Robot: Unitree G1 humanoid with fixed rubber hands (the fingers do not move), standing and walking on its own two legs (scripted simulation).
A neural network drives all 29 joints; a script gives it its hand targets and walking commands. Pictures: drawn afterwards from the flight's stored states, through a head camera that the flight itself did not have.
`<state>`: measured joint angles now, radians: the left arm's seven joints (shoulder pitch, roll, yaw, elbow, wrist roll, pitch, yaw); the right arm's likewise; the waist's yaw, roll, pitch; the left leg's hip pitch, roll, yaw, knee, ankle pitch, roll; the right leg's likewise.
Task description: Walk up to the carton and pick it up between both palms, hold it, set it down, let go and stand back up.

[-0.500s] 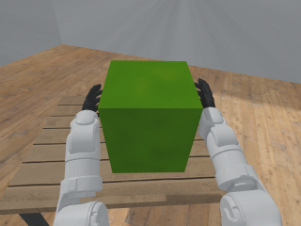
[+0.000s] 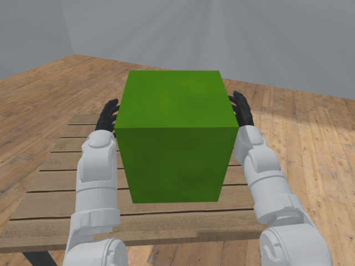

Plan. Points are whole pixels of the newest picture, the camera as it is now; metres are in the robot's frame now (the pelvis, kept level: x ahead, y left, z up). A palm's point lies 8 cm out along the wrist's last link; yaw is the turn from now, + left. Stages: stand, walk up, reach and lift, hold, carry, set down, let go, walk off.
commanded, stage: hold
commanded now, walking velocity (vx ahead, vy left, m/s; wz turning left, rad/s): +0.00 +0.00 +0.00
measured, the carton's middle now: (175, 138) +0.39 +0.02 +0.16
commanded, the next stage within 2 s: none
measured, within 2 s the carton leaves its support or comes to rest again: neither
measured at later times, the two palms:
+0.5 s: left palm (107, 134) +0.36 +0.16 +0.19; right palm (242, 127) +0.37 -0.14 +0.20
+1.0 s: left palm (106, 134) +0.36 +0.16 +0.19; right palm (242, 127) +0.37 -0.14 +0.20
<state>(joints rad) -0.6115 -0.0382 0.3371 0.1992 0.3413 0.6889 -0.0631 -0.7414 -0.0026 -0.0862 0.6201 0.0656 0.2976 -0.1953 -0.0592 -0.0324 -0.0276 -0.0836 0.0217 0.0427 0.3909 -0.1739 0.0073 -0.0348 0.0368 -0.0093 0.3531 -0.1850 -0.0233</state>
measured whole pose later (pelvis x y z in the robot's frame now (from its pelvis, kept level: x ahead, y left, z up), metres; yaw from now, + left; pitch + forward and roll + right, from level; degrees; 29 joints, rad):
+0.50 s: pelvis +0.00 +0.00 +0.00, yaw +0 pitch -7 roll -1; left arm -0.61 -0.04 0.34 0.20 0.35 0.69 -0.07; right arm -0.74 0.00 -0.09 0.62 0.07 0.30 -0.20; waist -0.06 -0.03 -0.02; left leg -0.08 0.02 0.04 0.39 -0.18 0.01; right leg -0.03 0.04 -0.01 0.35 -0.19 -0.02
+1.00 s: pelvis +0.00 +0.00 +0.00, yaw +0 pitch -7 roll -1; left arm -0.61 -0.04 0.34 0.19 0.34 0.69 -0.06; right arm -0.74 0.00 -0.09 0.61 0.07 0.30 -0.20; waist -0.06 -0.03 -0.02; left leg -0.08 0.02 0.04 0.39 -0.17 0.01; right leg -0.03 0.04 -0.01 0.35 -0.18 -0.02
